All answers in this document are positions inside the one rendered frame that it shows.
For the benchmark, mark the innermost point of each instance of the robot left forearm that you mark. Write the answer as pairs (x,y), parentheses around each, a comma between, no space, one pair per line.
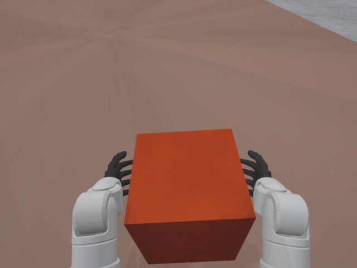
(95,225)

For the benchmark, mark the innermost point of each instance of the left robot hand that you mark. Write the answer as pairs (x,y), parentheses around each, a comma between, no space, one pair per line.
(114,168)

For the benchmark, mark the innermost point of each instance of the right robot hand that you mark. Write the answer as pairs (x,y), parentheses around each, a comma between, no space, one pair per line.
(261,169)

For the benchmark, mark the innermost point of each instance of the robot right forearm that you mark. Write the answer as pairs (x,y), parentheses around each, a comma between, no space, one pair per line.
(285,225)

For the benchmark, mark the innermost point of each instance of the carton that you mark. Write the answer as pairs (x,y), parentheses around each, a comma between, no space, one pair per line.
(188,199)

